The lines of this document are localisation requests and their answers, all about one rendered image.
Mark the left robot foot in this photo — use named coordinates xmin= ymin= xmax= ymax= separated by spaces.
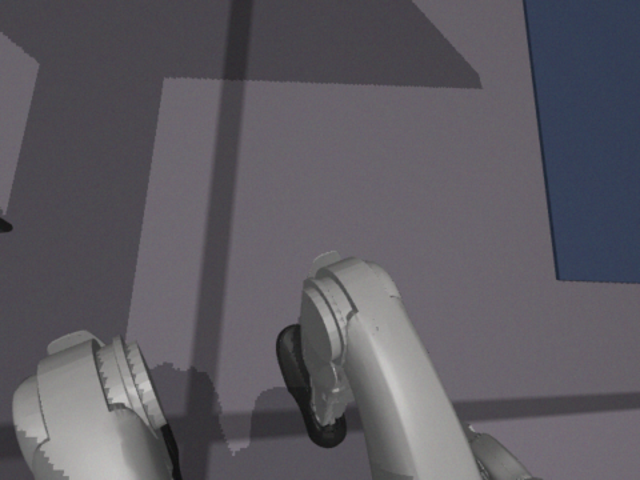
xmin=160 ymin=421 xmax=182 ymax=480

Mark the right robot hand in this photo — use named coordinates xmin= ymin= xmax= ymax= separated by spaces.
xmin=459 ymin=419 xmax=534 ymax=480

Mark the mug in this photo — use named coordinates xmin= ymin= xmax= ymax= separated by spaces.
xmin=0 ymin=218 xmax=13 ymax=233

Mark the right robot foot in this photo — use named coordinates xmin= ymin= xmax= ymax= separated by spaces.
xmin=276 ymin=324 xmax=347 ymax=448

